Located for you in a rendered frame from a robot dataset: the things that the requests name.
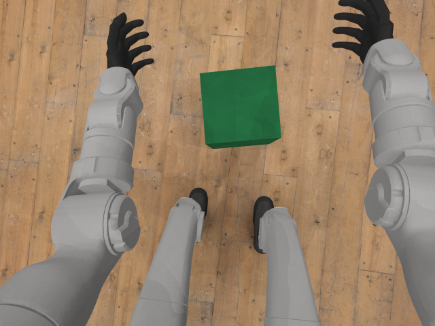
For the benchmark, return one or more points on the carton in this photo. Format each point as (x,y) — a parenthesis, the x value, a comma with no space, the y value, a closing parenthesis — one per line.
(240,107)

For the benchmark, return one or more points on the right robot upper arm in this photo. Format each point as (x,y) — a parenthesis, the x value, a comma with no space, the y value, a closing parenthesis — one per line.
(401,199)

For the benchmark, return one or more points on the robot right foot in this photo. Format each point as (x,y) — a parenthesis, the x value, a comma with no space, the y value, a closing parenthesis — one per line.
(262,205)

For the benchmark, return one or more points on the robot left forearm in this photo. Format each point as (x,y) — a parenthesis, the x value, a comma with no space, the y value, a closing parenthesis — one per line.
(109,138)

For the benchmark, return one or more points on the left robot hand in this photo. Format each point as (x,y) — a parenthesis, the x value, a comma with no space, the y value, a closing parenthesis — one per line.
(118,54)

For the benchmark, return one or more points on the left robot upper arm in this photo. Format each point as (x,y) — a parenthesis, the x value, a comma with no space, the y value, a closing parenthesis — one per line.
(90,233)

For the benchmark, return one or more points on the robot right forearm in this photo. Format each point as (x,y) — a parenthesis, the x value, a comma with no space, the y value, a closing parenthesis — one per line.
(401,105)

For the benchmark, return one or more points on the right robot shin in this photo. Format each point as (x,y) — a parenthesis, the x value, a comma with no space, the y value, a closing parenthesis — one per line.
(279,210)

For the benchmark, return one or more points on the right robot hand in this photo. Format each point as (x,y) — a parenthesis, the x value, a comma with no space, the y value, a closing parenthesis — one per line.
(375,23)

